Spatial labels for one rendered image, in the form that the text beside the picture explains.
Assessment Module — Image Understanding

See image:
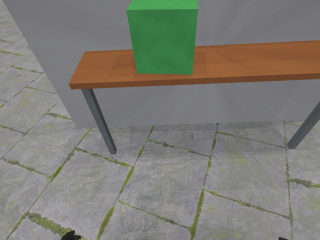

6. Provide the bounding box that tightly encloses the carton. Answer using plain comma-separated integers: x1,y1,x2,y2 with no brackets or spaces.
126,0,198,75

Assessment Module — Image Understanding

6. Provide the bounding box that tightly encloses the table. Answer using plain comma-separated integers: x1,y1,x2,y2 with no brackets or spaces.
69,40,320,155

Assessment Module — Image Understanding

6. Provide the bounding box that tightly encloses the left robot hand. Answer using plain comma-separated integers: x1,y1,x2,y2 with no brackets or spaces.
61,230,81,240

